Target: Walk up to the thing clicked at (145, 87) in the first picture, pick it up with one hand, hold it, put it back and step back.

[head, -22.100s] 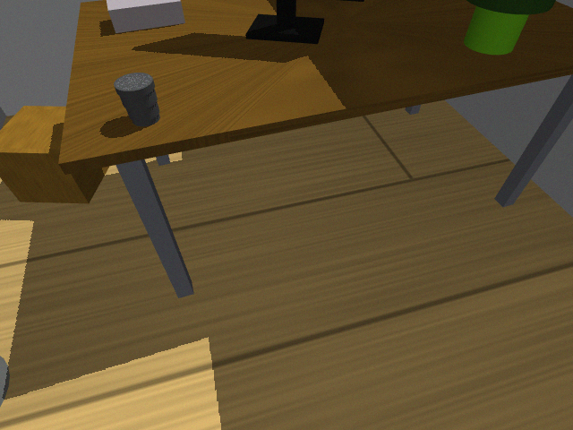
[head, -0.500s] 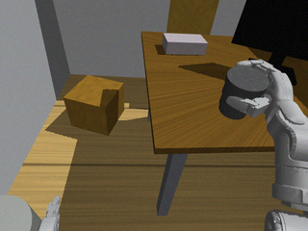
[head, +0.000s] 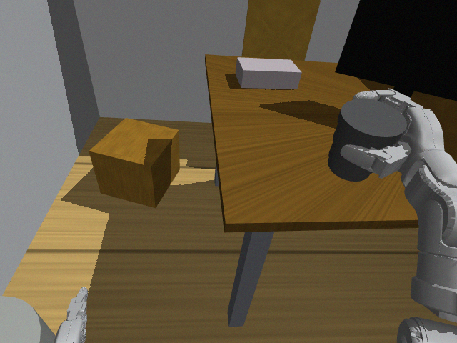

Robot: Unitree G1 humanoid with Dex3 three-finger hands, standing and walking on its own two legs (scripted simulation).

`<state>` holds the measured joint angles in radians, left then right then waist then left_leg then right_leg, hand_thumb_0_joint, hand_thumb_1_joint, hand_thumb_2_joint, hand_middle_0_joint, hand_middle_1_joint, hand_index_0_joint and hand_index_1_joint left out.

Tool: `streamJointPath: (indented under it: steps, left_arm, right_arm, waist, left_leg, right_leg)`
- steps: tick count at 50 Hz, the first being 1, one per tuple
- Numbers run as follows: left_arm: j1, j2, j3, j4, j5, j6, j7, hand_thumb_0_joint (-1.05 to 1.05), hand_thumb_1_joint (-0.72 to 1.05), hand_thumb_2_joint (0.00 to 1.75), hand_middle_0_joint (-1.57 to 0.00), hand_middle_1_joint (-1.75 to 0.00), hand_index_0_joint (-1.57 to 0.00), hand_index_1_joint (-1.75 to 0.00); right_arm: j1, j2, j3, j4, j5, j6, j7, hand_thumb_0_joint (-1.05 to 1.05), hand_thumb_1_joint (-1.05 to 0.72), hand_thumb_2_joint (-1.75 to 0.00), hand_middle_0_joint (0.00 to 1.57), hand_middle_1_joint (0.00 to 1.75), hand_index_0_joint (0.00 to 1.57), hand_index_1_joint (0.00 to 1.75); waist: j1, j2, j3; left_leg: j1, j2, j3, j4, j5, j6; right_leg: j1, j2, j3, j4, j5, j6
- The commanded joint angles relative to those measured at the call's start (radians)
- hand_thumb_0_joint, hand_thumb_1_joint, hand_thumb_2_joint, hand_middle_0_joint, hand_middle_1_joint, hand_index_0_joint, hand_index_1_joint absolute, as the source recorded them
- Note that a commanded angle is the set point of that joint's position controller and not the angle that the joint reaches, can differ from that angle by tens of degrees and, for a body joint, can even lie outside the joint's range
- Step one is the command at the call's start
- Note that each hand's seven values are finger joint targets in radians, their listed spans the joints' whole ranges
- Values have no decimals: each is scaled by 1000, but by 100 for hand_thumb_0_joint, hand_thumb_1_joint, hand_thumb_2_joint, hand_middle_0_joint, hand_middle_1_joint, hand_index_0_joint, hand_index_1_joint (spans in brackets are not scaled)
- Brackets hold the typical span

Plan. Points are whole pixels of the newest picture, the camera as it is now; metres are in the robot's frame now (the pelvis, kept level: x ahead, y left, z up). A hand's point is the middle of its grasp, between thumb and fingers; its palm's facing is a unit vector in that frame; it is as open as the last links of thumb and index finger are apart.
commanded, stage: hold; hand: right
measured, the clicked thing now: (360, 143) +0.34 -0.17 +0.25
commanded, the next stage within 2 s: none
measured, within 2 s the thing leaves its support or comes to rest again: neither
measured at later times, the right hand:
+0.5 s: hand (377, 137) +0.33 -0.18 +0.27, palm faces +0.10 +0.99 -0.03, open 11.3 cm
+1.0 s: hand (382, 137) +0.33 -0.19 +0.28, palm faces +0.12 +0.99 -0.04, open 11.3 cm
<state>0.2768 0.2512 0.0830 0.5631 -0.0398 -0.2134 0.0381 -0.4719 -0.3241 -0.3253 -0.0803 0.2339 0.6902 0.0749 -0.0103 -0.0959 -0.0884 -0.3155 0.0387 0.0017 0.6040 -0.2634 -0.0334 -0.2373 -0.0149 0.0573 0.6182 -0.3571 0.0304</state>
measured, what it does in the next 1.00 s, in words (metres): stands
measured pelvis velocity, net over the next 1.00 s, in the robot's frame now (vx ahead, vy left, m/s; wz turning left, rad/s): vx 0.00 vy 0.00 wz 0.00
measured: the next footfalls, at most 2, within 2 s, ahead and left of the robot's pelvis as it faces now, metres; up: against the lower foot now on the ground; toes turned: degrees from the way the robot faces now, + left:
none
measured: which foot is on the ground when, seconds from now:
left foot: down 0.00-1.00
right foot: down 0.00-1.00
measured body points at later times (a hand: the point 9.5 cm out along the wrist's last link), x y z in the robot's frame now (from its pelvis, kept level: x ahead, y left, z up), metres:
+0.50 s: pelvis +0.00 +0.00 +0.00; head -0.04 +0.03 +0.45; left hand +0.18 +0.25 -0.06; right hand +0.32 -0.23 +0.28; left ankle +0.04 +0.14 -0.73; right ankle -0.01 -0.14 -0.73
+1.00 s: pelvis +0.00 +0.00 +0.00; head -0.05 +0.03 +0.45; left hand +0.17 +0.24 -0.07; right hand +0.31 -0.24 +0.28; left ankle +0.04 +0.14 -0.73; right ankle -0.01 -0.14 -0.73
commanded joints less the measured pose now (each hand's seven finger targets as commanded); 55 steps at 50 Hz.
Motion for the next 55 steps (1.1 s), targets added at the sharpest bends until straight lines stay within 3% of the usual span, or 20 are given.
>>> streamJointPath:
  steps: [1, 4, 5, 6, 11, 12, 14, 15, 21, 25, 29, 31, 39, 40, 42, 45, 47, 48, 52, 55]
  left_arm:
    - [-129, 101, 24, -204, -6, -69, 7, 0, -55, 5, -4, -5, -4, -4]
    - [-127, 85, 10, -159, -6, -67, 7, 0, -54, 5, -4, -5, -4, -4]
    - [-120, 114, 41, -157, -5, -69, 11, 0, -54, 5, -4, -5, -4, -4]
    - [-138, 102, 22, -151, -5, -68, 6, 0, -54, 5, -4, -5, -4, -4]
    - [-159, 124, 35, -168, -5, -75, 0, 0, -54, 5, -4, -5, -4, -4]
    - [-139, 97, 7, -147, -3, -73, -2, 0, -54, 4, -4, -5, -4, -4]
    - [-140, 145, 60, -170, -5, -76, 3, 0, -54, 5, -4, -5, -4, -4]
    - [-132, 120, 38, -153, -3, -73, 1, 0, -54, 4, -4, -5, -5, -4]
    - [-140, 110, 38, -137, -2, -77, 5, 0, -55, 5, -4, -5, -4, -5]
    - [-145, 81, 0, -148, -3, -76, -2, 0, -54, 5, -4, -5, -4, -4]
    - [-150, 122, 40, -123, -4, -86, 6, 0, -54, 5, -4, -5, -5, -5]
    - [-183, 120, 30, -145, -4, -94, 6, 0, -55, 5, -4, -5, -5, -5]
    - [-128, 133, 53, -134, 0, -87, 10, 0, -54, 5, -4, -5, -5, -4]
    - [-134, 105, 22, -126, 1, -86, 4, 0, -54, 5, -4, -5, -4, -5]
    - [-139, 92, 22, -104, 0, -86, 3, 0, -54, 5, -4, -5, -4, -4]
    - [-144, 111, 36, -148, -1, -94, 2, 0, -54, 5, -4, -5, -4, -4]
    - [-132, 75, -15, -148, -1, -97, -5, 0, -55, 5, -4, -5, -4, -5]
    - [-142, 102, 19, -137, -3, -99, 1, 0, -55, 5, -4, -5, -4, -5]
    - [-196, 156, 56, -152, -3, -109, 7, 0, -54, 5, -5, -5, -5, -5]
    - [-167, 151, 52, -156, 3, -109, 13, 0, -54, 5, -5, -5, -5, -5]
  right_arm:
    - [-504, -238, -101, -280, 28, -83, 11, 0, -8, -128, 124, 141, 129, 141]
    - [-489, -233, -101, -272, 32, -69, 20, 0, -6, -129, 124, 142, 129, 142]
    - [-488, -243, -111, -273, 29, -65, 21, 0, -5, -129, 124, 142, 129, 142]
    - [-486, -226, -87, -285, 28, -61, 24, 0, -7, -129, 124, 142, 130, 142]
    - [-481, -200, -67, -333, 25, -35, 24, 0, -8, -130, 124, 142, 129, 142]
    - [-471, -208, -80, -332, 26, -31, 24, 0, -10, -129, 125, 142, 130, 142]
    - [-460, -230, -104, -351, 32, -28, 23, 0, -7, -130, 124, 142, 129, 142]
    - [-437, -233, -111, -355, 33, -28, 22, 0, -9, -130, 125, 142, 130, 142]
    - [-449, -248, -133, -347, 41, -18, -1, 0, -8, -129, 125, 142, 130, 142]
    - [-452, -215, -91, -379, 33, -17, 2, 0, -5, -130, 125, 144, 130, 144]
    - [-455, -199, -71, -367, 35, -1, 23, 0, -4, -131, 124, 143, 130, 143]
    - [-457, -191, -60, -388, 35, 4, 30, 0, -5, -130, 123, 142, 129, 142]
    - [-445, -252, -136, -357, 38, 8, 6, 0, -3, -129, 122, 142, 128, 142]
    - [-437, -248, -135, -350, 40, 6, 5, 0, -4, -129, 123, 142, 129, 142]
    - [-461, -264, -140, -360, 35, 0, 1, 0, -4, -130, 123, 142, 129, 142]
    - [-484, -230, -100, -375, 34, -5, 5, 0, -3, -132, 125, 145, 131, 145]
    - [-470, -180, -53, -374, 31, 1, 14, 0, -2, -130, 123, 143, 129, 143]
    - [-464, -173, -54, -362, 33, 4, 18, 0, -3, -132, 124, 144, 130, 144]
    - [-491, -194, -55, -376, 29, 9, 25, 0, -5, -130, 123, 142, 129, 142]
    - [-496, -213, -82, -346, 28, 14, 13, 0, -7, -130, 123, 142, 129, 142]
  waist:
    - [5, 120, -211]
    - [-8, 94, -198]
    - [-4, 89, -223]
    - [-14, 71, -210]
    - [0, 46, -211]
    - [-7, 38, -206]
    - [1, 76, -236]
    - [-9, 67, -230]
    - [-7, 95, -177]
    - [-7, 60, -183]
    - [14, 52, -195]
    - [4, 35, -210]
    - [-4, 79, -209]
    - [-18, 79, -181]
    - [-17, 51, -167]
    - [4, 47, -196]
    - [2, 36, -212]
    - [8, 43, -216]
    - [10, 41, -212]
    - [15, 81, -195]
  left_leg:
    - [103, -27, 71, -98, 152, 7]
    - [101, -25, 69, -91, 177, 10]
    - [108, -25, 70, -86, 202, 10]
    - [105, -26, 71, -83, 201, 11]
    - [99, -32, 77, -92, 149, 18]
    - [104, -28, 75, -93, 160, 19]
    - [113, -30, 78, -91, 178, 16]
    - [117, -27, 77, -92, 191, 15]
    - [99, -23, 69, -108, 131, 4]
    - [90, -28, 72, -96, 137, 13]
    - [87, -26, 70, -100, 150, 13]
    - [97, -27, 74, -93, 162, 14]
    - [108, -30, 82, -89, 184, 13]
    - [107, -29, 83, -93, 163, 12]
    - [93, -30, 79, -99, 110, 14]
    - [91, -35, 77, -93, 124, 18]
    - [98, -31, 74, -87, 175, 20]
    - [93, -34, 75, -86, 183, 18]
    - [95, -35, 78, -96, 143, 18]
    - [104, -30, 81, -110, 114, 15]
  right_leg:
    - [19, 35, -47, -92, 214, -40]
    - [19, 35, -48, -92, 245, -35]
    - [35, 34, -46, -90, 275, -34]
    - [24, 35, -45, -91, 281, -31]
    - [33, 28, -37, -112, 244, -27]
    - [30, 30, -42, -105, 252, -26]
    - [48, 29, -38, -102, 269, -29]
    - [44, 32, -41, -95, 279, -29]
    - [4, 44, -49, -100, 191, -41]
    - [8, 38, -45, -102, 214, -34]
    - [30, 37, -43, -99, 224, -33]
    - [35, 35, -37, -98, 246, -29]
    - [35, 31, -34, -97, 281, -27]
    - [7, 34, -36, -102, 255, -27]
    - [-5, 34, -36, -114, 192, -29]
    - [18, 27, -30, -117, 212, -27]
    - [39, 28, -36, -98, 276, -25]
    - [52, 25, -35, -97, 290, -25]
    - [43, 27, -31, -111, 248, -23]
    - [31, 31, -33, -115, 196, -28]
